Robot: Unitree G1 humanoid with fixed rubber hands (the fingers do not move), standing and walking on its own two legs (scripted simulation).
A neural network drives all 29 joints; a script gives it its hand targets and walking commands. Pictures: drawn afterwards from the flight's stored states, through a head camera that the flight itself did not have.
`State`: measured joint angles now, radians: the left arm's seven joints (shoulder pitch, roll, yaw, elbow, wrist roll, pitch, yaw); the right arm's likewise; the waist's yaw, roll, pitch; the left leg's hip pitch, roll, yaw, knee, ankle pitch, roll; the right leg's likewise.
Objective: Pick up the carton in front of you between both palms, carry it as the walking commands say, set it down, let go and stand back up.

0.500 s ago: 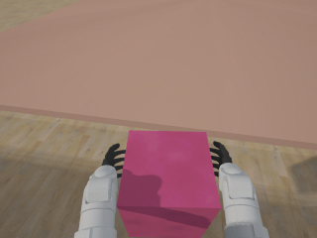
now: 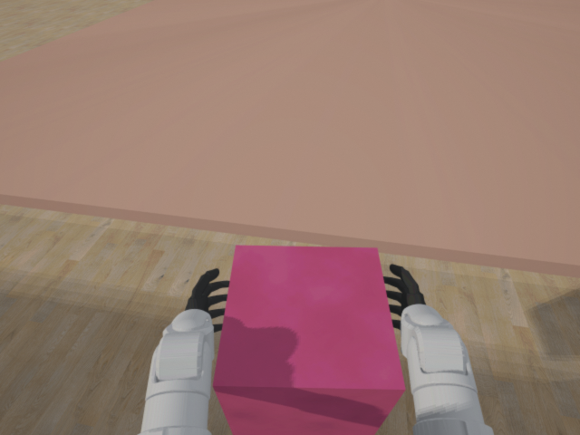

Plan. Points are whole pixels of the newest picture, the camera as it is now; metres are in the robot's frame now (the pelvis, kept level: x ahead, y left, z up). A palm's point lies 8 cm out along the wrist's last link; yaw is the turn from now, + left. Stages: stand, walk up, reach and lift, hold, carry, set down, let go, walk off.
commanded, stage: hold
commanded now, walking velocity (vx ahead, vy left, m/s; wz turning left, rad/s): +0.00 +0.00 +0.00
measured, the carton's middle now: (304, 348) +0.28 +0.00 -0.03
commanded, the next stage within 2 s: carry in 0.38 s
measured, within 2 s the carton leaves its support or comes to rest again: neither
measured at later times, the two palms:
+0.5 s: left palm (202, 312) +0.29 +0.14 +0.05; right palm (415, 310) +0.29 -0.16 +0.05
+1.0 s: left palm (212, 222) +0.46 +0.15 +0.07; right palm (386, 223) +0.45 -0.14 +0.07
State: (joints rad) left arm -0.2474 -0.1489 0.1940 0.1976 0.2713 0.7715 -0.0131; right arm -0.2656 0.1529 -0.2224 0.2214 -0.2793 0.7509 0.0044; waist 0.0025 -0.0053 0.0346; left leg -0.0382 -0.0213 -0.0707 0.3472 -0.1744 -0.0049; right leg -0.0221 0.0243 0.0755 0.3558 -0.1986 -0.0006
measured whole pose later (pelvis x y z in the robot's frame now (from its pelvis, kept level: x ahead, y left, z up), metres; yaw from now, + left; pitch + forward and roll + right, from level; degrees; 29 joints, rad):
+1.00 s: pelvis +0.20 +0.02 -0.01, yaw -4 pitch +5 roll +1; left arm -0.13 -0.13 0.12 -0.38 0.09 1.24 0.09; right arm -0.17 0.13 -0.09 -0.31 -0.11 1.20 -0.09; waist 0.01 -0.03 -0.12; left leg -0.37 0.03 0.24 0.48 -0.21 0.07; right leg -0.37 -0.06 -0.05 1.00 -0.43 -0.02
